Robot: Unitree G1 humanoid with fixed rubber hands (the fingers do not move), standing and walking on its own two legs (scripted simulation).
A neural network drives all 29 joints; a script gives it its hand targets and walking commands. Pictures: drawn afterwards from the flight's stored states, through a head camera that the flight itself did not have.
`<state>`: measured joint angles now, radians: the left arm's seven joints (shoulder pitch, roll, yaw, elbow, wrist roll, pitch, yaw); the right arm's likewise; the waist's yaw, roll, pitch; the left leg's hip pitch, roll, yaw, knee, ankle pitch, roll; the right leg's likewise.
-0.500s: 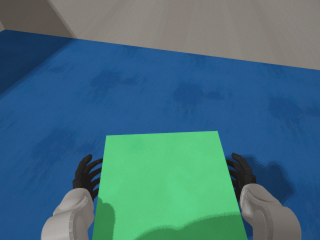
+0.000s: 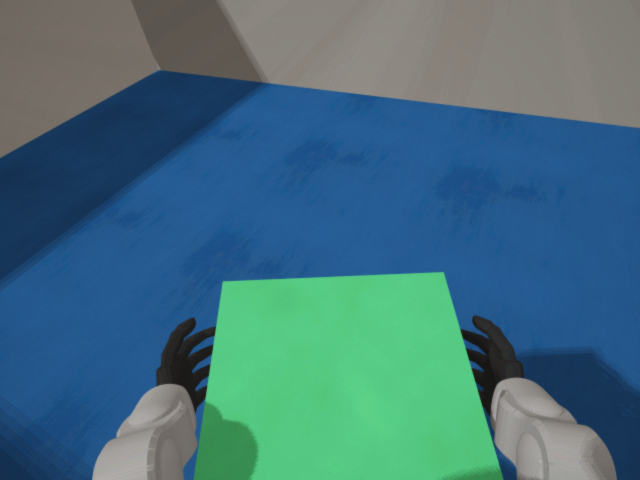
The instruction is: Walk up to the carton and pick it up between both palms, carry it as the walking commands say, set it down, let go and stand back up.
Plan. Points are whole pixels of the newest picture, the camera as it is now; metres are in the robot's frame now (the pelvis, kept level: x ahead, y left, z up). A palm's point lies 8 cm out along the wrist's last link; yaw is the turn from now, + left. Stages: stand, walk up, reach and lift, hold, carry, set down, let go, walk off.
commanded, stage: carry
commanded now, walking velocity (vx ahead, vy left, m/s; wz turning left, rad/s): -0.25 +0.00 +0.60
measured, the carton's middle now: (338, 405) +0.23 -0.01 +0.01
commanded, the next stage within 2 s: none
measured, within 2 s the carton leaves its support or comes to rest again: neither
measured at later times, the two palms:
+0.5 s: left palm out of the picture -0.01 +0.31 +0.06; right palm out of the picture +0.12 -0.01 +0.06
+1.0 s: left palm out of the picture -0.19 +0.25 +0.10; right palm out of the picture +0.00 -0.04 +0.07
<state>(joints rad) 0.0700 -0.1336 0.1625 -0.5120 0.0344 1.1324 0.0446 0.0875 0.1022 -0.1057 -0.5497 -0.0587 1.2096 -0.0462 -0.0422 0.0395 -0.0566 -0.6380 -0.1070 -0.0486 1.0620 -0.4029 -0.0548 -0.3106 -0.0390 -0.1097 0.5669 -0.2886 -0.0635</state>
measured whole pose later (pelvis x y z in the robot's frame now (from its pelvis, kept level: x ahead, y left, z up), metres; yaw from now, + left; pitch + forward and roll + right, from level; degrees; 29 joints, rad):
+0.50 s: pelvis -0.15 +0.05 +0.00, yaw +21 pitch +3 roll -1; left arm 0.06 -0.13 0.18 -0.57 0.01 1.14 0.05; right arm 0.10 0.14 -0.12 -0.56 -0.04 1.14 -0.04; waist 0.05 -0.01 0.01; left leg -0.37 -0.03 -0.08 0.58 -0.26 0.02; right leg -0.64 -0.11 -0.09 1.17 -0.47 0.09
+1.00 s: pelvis -0.28 -0.02 +0.00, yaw +34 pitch +3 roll +3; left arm 0.08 -0.13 0.18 -0.57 0.03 1.13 0.04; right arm 0.07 0.13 -0.11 -0.58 -0.04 1.21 -0.06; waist -0.03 0.01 -0.06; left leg -0.49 -0.02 -0.06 1.03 -0.43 -0.06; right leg -0.38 -0.09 -0.13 0.55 -0.22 -0.04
